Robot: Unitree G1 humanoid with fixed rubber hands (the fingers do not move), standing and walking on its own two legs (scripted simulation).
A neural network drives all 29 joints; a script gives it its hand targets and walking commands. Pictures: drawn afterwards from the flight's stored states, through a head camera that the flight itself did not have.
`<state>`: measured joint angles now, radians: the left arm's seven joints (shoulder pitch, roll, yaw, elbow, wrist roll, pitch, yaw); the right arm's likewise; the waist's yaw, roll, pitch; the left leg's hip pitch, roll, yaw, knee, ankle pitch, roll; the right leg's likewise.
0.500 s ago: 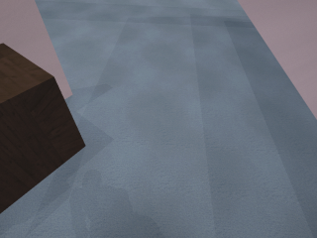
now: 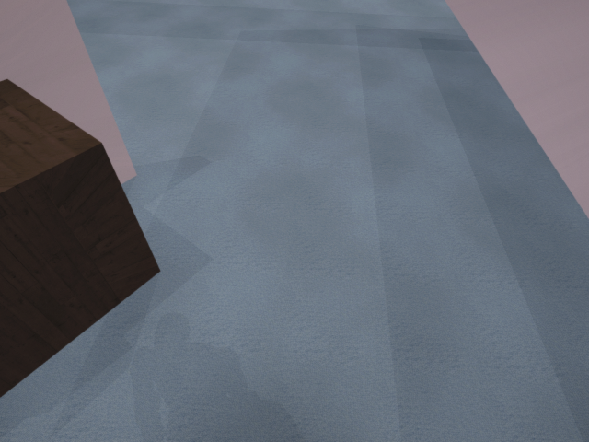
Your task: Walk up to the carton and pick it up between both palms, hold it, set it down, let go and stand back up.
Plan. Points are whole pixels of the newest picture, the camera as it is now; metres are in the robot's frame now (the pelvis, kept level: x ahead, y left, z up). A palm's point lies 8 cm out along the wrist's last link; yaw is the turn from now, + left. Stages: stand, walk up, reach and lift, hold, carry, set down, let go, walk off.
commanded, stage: stand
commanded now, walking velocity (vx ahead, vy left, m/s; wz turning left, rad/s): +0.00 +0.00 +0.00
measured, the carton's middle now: out of the picture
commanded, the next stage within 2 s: walk up in 0.66 s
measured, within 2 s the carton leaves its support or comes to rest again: neither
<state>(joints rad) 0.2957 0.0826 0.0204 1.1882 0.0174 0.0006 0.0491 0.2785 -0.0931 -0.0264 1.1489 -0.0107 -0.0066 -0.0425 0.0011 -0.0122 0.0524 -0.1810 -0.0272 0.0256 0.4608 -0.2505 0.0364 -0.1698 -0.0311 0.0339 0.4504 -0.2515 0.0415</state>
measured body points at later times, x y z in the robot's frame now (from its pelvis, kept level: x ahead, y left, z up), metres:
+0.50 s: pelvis +0.02 +0.00 +0.00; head +0.04 +0.01 +0.45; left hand -0.02 +0.20 -0.17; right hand +0.00 -0.20 -0.16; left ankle +0.00 +0.10 -0.74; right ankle +0.00 -0.15 -0.74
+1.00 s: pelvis +0.03 +0.01 -0.01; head +0.06 +0.02 +0.44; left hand +0.02 +0.25 -0.17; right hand +0.04 -0.23 -0.16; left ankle +0.01 +0.10 -0.70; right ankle +0.00 -0.15 -0.74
